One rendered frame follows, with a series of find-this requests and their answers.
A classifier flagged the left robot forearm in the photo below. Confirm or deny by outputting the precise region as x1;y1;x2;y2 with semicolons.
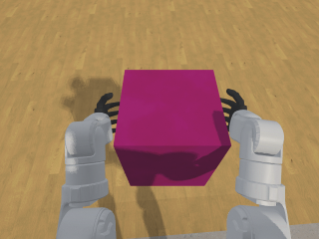
56;113;114;239

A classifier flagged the robot left hand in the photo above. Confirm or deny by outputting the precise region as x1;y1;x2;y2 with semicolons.
94;93;120;133

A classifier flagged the left robot upper arm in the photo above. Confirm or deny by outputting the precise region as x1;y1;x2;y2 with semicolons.
57;207;117;239

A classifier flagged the carton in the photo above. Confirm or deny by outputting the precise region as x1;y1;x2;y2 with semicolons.
114;70;231;186

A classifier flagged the robot right hand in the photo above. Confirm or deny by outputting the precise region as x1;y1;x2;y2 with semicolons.
220;89;247;131

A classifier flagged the right robot upper arm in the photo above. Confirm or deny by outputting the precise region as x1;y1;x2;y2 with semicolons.
226;205;291;239

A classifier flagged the right robot forearm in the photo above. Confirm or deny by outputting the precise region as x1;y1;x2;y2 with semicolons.
229;110;291;239

